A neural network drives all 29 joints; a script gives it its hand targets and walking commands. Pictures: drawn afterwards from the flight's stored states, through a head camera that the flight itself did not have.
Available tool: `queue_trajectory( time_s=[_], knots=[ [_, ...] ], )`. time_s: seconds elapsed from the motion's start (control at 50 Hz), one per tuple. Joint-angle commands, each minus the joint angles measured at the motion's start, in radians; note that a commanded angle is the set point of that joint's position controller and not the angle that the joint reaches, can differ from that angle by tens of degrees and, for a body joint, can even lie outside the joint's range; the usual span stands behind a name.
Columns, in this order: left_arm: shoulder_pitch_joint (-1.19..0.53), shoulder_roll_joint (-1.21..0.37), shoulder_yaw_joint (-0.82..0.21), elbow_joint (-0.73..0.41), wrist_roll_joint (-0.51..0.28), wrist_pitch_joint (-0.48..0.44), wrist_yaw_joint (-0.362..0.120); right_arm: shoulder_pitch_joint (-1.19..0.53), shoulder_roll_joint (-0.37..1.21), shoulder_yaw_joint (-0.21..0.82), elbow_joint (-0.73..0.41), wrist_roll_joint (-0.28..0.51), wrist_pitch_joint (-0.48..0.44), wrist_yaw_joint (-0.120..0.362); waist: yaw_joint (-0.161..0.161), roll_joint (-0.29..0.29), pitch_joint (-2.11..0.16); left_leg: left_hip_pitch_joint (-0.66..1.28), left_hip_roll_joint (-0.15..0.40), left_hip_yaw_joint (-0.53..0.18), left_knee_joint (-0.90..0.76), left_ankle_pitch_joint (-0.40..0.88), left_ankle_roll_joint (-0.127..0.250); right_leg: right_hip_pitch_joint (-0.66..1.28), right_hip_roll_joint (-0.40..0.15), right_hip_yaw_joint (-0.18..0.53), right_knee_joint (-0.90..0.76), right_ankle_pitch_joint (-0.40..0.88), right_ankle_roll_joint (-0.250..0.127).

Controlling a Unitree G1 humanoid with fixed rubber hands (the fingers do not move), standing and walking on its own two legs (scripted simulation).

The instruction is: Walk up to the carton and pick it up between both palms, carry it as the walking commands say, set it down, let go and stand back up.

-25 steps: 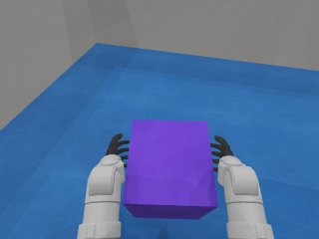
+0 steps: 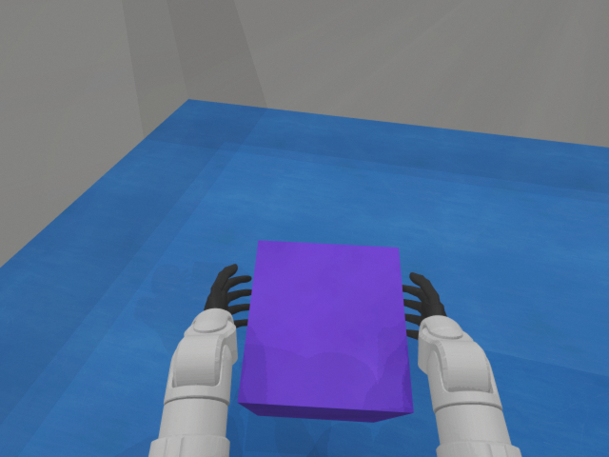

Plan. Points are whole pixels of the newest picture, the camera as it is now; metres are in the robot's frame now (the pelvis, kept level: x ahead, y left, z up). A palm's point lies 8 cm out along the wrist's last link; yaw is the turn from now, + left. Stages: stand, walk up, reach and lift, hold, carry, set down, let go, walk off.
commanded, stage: hold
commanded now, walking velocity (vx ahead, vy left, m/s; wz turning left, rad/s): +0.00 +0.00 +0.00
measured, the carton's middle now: (321, 339) +0.31 -0.01 -0.05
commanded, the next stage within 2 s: set down in 0.50 s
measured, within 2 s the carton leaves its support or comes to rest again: neither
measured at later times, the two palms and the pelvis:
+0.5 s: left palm (224, 320) +0.28 +0.13 +0.06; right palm (434, 319) +0.28 -0.15 +0.06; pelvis -0.02 +0.00 +0.00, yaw +0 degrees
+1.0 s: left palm (217, 340) +0.28 +0.14 +0.00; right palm (415, 336) +0.28 -0.14 +0.01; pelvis -0.02 +0.00 +0.00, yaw +0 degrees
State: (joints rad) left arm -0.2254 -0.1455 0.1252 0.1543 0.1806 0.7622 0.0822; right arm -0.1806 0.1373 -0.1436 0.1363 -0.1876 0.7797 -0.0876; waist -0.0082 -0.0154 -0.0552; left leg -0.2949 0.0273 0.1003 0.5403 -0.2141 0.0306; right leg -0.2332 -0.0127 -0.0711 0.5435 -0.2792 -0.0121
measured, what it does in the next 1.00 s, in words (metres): stands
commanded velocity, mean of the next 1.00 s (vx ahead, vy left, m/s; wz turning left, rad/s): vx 0.00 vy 0.00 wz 0.00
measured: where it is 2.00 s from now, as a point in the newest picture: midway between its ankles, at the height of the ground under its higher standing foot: outside the picture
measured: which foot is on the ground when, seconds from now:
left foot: down 0.00-1.00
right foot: down 0.00-1.00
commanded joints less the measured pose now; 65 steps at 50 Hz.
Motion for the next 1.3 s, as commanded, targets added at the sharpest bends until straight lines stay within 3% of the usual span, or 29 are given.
queue_trajectory(
  time_s=[0.0, 0.1, 0.22, 0.24, 0.26, 0.28, 0.3, 0.34, 0.4, 0.44, 0.48, 0.56, 0.66, 0.72, 0.74, 0.76, 0.78, 0.84, 0.86, 0.88, 0.9, 0.92, 0.96, 1.0, 1.08, 1.1, 1.12, 1.24, 1.28],
  knots=[
    [-0.387, -1.008, -0.538, -0.010, -0.216, -0.039, -0.275, -0.522, 0.871, 0.538, -0.080, 0.194, -0.071, 0.271, -0.036, 0.005, -0.254, 0.285, -0.085, -0.217, -0.100, 0.293, -0.017, 0.043, 0.062, 0.192, -0.124, 0.244, -0.058],
    [-0.489, -0.978, -0.401, 0.125, -0.162, -0.050, -0.277, -0.819, 0.858, 0.511, -0.026, 0.200, -0.103, 0.304, 0.035, -0.045, -0.181, 0.222, -0.069, -0.228, -0.135, -0.099, 0.007, -0.038, 0.068, 0.194, -0.130, -0.071, -0.051],
    [-0.835, -1.101, -0.508, 0.021, -0.261, -0.115, -0.308, -0.786, 1.006, 0.460, 0.148, 0.213, -0.154, 0.331, -0.022, 0.126, -0.343, 0.273, -0.051, -0.228, -0.119, -0.076, -0.018, 0.005, 0.055, 0.204, -0.096, 0.000, -0.058],
    [-0.825, -1.099, -0.492, 0.116, -0.251, -0.097, -0.317, -0.874, 0.994, 0.429, 0.143, 0.183, -0.144, 0.320, -0.063, -0.026, -0.338, 0.264, -0.070, -0.235, -0.107, -0.101, -0.020, -0.023, 0.045, 0.204, -0.126, -0.059, -0.040],
    [-0.870, -1.132, -0.501, 0.171, -0.266, -0.093, -0.327, -0.842, 0.968, 0.389, 0.212, 0.148, -0.140, 0.327, -0.102, -0.039, -0.309, 0.254, -0.052, -0.242, -0.126, -0.182, -0.033, -0.043, 0.062, 0.182, -0.126, -0.100, -0.044],
    [-0.764, -1.079, -0.378, 0.314, -0.187, -0.082, -0.321, -0.922, 0.949, 0.392, 0.226, 0.150, -0.138, 0.333, -0.013, -0.024, -0.209, 0.202, -0.048, -0.234, -0.127, -0.211, -0.011, -0.063, 0.053, 0.196, -0.133, -0.154, -0.042],
    [-0.840, -1.103, -0.370, 0.311, -0.174, -0.079, -0.323, -0.921, 0.919, 0.317, 0.291, 0.129, -0.132, 0.337, -0.079, 0.058, -0.151, 0.156, -0.034, -0.254, -0.159, -0.298, -0.012, -0.068, 0.061, 0.182, -0.111, -0.161, -0.042],
    [-0.863, -1.147, -0.369, 0.342, -0.171, -0.107, -0.333, -0.896, 0.959, 0.275, 0.342, 0.123, -0.159, 0.354, -0.089, 0.112, -0.237, 0.182, -0.033, -0.260, -0.183, -0.319, -0.024, -0.007, 0.070, 0.166, -0.101, -0.089, -0.044],
    [-0.852, -1.183, -0.317, 0.353, -0.180, -0.126, -0.329, -0.928, 0.997, 0.326, 0.357, 0.157, -0.185, 0.394, 0.016, 0.089, -0.326, 0.233, -0.016, -0.268, -0.171, -0.169, -0.033, 0.003, 0.056, 0.191, -0.089, -0.008, -0.041],
    [-0.891, -1.154, -0.285, 0.384, -0.152, -0.113, -0.330, -0.953, 0.962, 0.264, 0.388, 0.130, -0.168, 0.400, -0.041, 0.052, -0.270, 0.193, -0.001, -0.286, -0.183, -0.215, -0.040, -0.017, 0.069, 0.191, -0.096, -0.026, -0.036],
    [-0.815, -1.186, -0.279, 0.394, -0.132, -0.100, -0.328, -0.868, 0.990, 0.254, 0.446, 0.120, -0.158, 0.412, -0.012, 0.110, -0.205, 0.124, -0.001, -0.273, -0.220, -0.236, -0.035, 0.037, 0.076, 0.182, -0.082, 0.007, -0.037],
    [-0.811, -1.019, -0.257, 0.357, -0.150, -0.119, -0.340, -0.900, 1.082, 0.302, 0.387, 0.142, -0.154, 0.381, 0.073, -0.021, -0.281, 0.351, -0.058, -0.192, -0.101, 0.076, -0.009, -0.118, 0.034, 0.238, -0.173, -0.011, -0.042],
    [-0.817, -1.048, -0.266, 0.350, -0.153, -0.153, -0.358, -0.829, 1.066, 0.236, 0.455, 0.092, -0.184, 0.345, -0.012, -0.045, -0.249, 0.271, -0.066, -0.191, -0.076, 0.137, 0.004, -0.101, 0.040, 0.231, -0.154, 0.080, -0.027],
    [-0.720, -1.027, -0.211, 0.444, -0.099, -0.175, -0.360, -0.880, 1.037, 0.205, 0.382, 0.078, -0.232, 0.336, 0.010, 0.002, -0.250, 0.233, -0.060, -0.195, -0.051, 0.149, 0.000, -0.129, 0.047, 0.208, -0.126, 0.088, -0.028],
    [-0.772, -1.062, -0.248, 0.422, -0.119, -0.196, -0.357, -0.834, 1.015, 0.201, 0.373, 0.043, -0.245, 0.330, -0.050, -0.034, -0.295, 0.239, -0.046, -0.225, -0.050, 0.184, -0.002, -0.106, 0.065, 0.197, -0.100, 0.136, -0.033],
    [-0.728, -1.061, -0.202, 0.454, -0.076, -0.191, -0.352, -0.835, 1.020, 0.213, 0.449, 0.070, -0.250, 0.333, 0.046, 0.049, -0.329, 0.217, -0.064, -0.187, -0.052, 0.128, -0.012, -0.045, 0.047, 0.228, -0.108, 0.081, -0.051],
    [-0.830, -1.050, -0.255, 0.401, -0.108, -0.233, -0.354, -0.906, 1.031, 0.228, 0.396, 0.071, -0.272, 0.333, 0.008, -0.042, -0.347, 0.244, -0.044, -0.206, -0.043, 0.082, 0.000, -0.094, 0.061, 0.223, -0.094, 0.048, -0.036],
    [-0.740, -1.025, -0.179, 0.495, -0.028, -0.252, -0.327, -0.842, 0.979, 0.183, 0.456, 0.037, -0.316, 0.342, 0.035, 0.027, -0.264, 0.220, -0.042, -0.210, -0.024, 0.048, -0.007, -0.217, 0.061, 0.220, -0.085, -0.014, -0.054],
    [-0.740, -1.006, -0.129, 0.518, -0.022, -0.274, -0.341, -0.886, 1.021, 0.185, 0.479, 0.029, -0.313, 0.333, 0.070, -0.044, -0.258, 0.149, -0.058, -0.195, -0.003, 0.067, 0.019, -0.172, 0.057, 0.235, -0.084, -0.006, -0.039],
    [-0.761, -0.975, -0.108, 0.520, -0.014, -0.274, -0.335, -0.795, 0.973, 0.102, 0.566, -0.017, -0.312, 0.332, -0.007, -0.030, -0.165, 0.128, -0.043, -0.184, -0.008, 0.027, 0.017, -0.200, 0.054, 0.233, -0.087, -0.026, -0.040],
    [-0.793, -1.017, -0.095, 0.542, 0.009, -0.293, -0.336, -0.855, 0.993, 0.106, 0.545, -0.021, -0.341, 0.318, 0.031, -0.007, -0.230, 0.102, -0.068, -0.203, 0.002, 0.014, 0.008, -0.197, 0.057, 0.233, -0.060, -0.038, -0.049],
    [-0.869, -0.957, -0.116, 0.478, -0.005, -0.308, -0.336, -0.802, 0.963, 0.042, 0.589, -0.054, -0.344, 0.319, -0.027, 0.018, -0.173, 0.120, -0.054, -0.195, 0.002, -0.065, 0.008, -0.230, 0.052, 0.226, -0.056, -0.104, -0.050],
    [-0.783, -0.930, -0.094, 0.510, 0.020, -0.340, -0.322, -0.876, 0.978, 0.129, 0.552, -0.018, -0.377, 0.322, 0.057, -0.038, -0.197, 0.130, -0.041, -0.221, 0.002, -0.024, 0.020, -0.233, 0.059, 0.226, -0.031, -0.048, -0.043],
    [-0.819, -0.976, -0.123, 0.514, 0.019, -0.352, -0.313, -0.866, 0.888, 0.094, 0.505, -0.043, -0.416, 0.312, -0.021, 0.030, -0.154, 0.079, -0.057, -0.236, 0.008, -0.068, -0.002, -0.255, 0.059, 0.212, -0.025, -0.065, -0.064],
    [-0.799, -0.894, -0.061, 0.511, 0.072, -0.394, -0.290, -0.888, 0.890, 0.066, 0.529, -0.078, -0.444, 0.298, 0.028, -0.001, -0.184, 0.066, -0.073, -0.237, 0.027, -0.088, 0.007, -0.301, 0.070, 0.200, 0.024, -0.074, -0.051],
    [-0.857, -0.905, -0.081, 0.495, 0.048, -0.405, -0.302, -0.873, 0.897, 0.058, 0.571, -0.108, -0.453, 0.288, -0.014, -0.031, -0.184, 0.070, -0.067, -0.211, 0.033, -0.103, 0.007, -0.277, 0.075, 0.212, -0.001, -0.091, -0.063],
    [-0.741, -0.905, -0.050, 0.535, 0.096, -0.414, -0.286, -0.896, 0.894, 0.113, 0.514, -0.069, -0.473, 0.288, 0.054, 0.017, -0.235, 0.073, -0.082, -0.229, 0.042, -0.076, 0.013, -0.309, 0.070, 0.205, 0.033, -0.078, -0.055],
    [-0.689, -0.872, -0.117, 0.520, 0.087, -0.516, -0.260, -0.752, 0.828, 0.117, 0.492, -0.129, -0.570, 0.259, -0.033, -0.041, -0.377, -0.026, -0.081, -0.244, 0.147, 0.206, 0.013, -0.427, 0.093, 0.185, 0.116, 0.149, -0.036],
    [-0.726, -0.830, -0.157, 0.460, 0.076, -0.575, -0.253, -0.791, 0.892, 0.177, 0.510, -0.089, -0.608, 0.251, 0.030, -0.043, -0.456, -0.033, -0.097, -0.236, 0.175, 0.324, 0.023, -0.402, 0.112, 0.198, 0.139, 0.253, -0.028]
  ],
)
